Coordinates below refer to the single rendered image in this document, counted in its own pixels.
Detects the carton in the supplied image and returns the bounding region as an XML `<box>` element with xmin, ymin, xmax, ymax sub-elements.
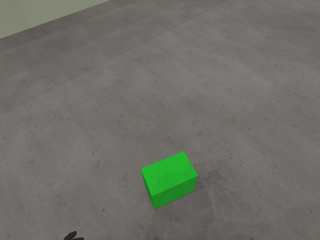
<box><xmin>141</xmin><ymin>151</ymin><xmax>198</xmax><ymax>210</ymax></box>

